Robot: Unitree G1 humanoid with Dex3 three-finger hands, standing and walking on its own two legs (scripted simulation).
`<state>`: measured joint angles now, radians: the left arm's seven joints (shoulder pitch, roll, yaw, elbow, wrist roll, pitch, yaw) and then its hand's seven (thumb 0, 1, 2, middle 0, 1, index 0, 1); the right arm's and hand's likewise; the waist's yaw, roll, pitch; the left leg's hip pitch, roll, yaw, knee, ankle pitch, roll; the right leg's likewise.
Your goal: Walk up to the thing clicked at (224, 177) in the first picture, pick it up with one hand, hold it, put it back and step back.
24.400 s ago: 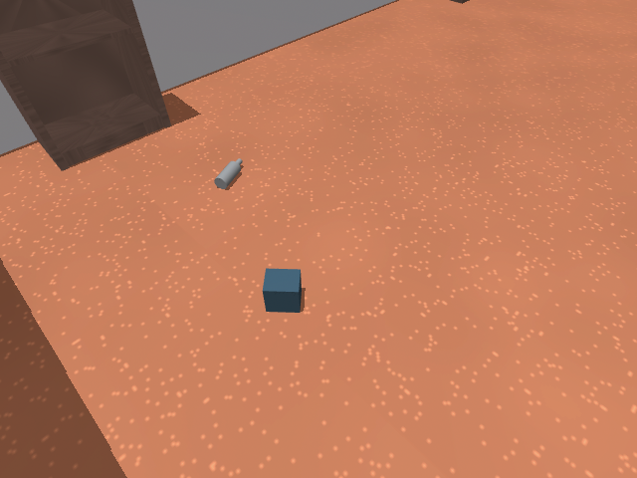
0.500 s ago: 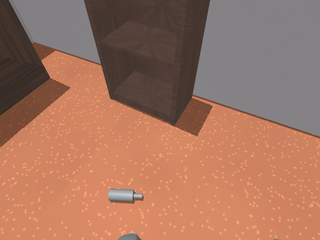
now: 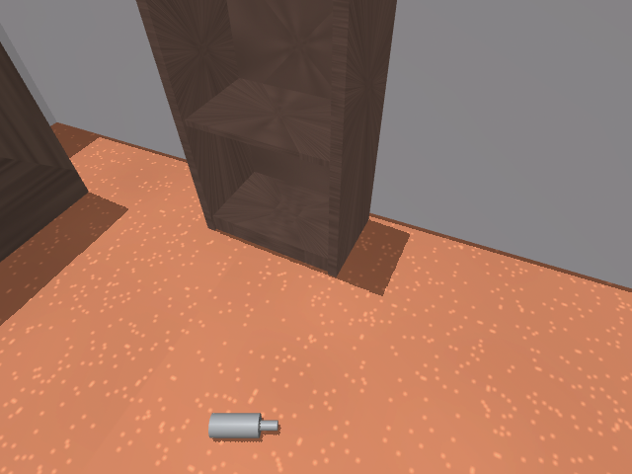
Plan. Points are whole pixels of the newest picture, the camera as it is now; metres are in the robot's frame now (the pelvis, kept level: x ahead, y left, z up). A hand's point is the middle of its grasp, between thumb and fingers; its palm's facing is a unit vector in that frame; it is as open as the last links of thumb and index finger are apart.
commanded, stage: walk up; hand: left
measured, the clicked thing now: (244, 425) +0.41 +0.24 -0.74
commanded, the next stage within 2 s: stand in 0.96 s
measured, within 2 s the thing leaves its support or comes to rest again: neither
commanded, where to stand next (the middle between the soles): +0.02 +0.01 m, yaw +0 degrees
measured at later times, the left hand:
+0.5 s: hand out of the picture +0.10 +0.26 -0.15, palm faces -0.01 -0.94 -0.33, open 7.4 cm
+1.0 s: hand out of the picture +0.10 +0.26 -0.14, palm faces -0.01 -0.94 -0.34, open 7.4 cm
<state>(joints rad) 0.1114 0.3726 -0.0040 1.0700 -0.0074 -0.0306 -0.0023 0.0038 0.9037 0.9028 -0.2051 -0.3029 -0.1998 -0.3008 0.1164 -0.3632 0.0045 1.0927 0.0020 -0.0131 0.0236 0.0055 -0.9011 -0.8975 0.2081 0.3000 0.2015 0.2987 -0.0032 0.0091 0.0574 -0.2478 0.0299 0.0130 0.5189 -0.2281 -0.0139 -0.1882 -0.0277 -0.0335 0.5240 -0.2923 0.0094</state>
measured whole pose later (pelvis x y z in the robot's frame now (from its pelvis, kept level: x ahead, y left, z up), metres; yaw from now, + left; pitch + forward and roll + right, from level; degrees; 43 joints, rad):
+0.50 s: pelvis +0.01 +0.01 +0.01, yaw +0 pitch -3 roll +0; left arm 0.07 0.35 0.00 1.18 0.00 -0.01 -0.01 0.00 0.90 0.90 -0.20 -0.30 -0.20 -0.30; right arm 0.07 -0.36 0.00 1.17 0.00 -0.01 0.01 0.00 -0.90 -0.90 0.21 0.30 0.20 0.30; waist 0.00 0.00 0.04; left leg -0.15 0.02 0.02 0.36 -0.17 -0.01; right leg -0.08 -0.03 -0.03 0.34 -0.22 0.02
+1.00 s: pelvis +0.02 +0.01 +0.01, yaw +0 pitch -2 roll +0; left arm 0.08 0.35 0.01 1.17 0.01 -0.01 0.00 0.00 0.91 0.90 -0.20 -0.30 -0.20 -0.30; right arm 0.08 -0.34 -0.01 1.16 -0.01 -0.01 0.01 0.00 -0.90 -0.90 0.21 0.30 0.20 0.30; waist -0.01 0.00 0.04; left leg -0.13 0.01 0.02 0.34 -0.17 0.00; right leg -0.06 -0.04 -0.03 0.32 -0.21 0.03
